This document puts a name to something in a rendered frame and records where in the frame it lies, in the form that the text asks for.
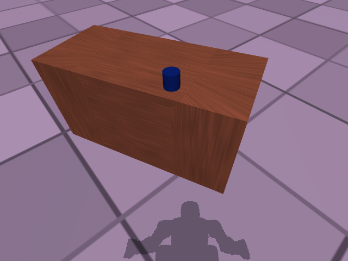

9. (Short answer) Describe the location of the can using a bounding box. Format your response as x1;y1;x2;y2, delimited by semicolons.
162;67;180;92

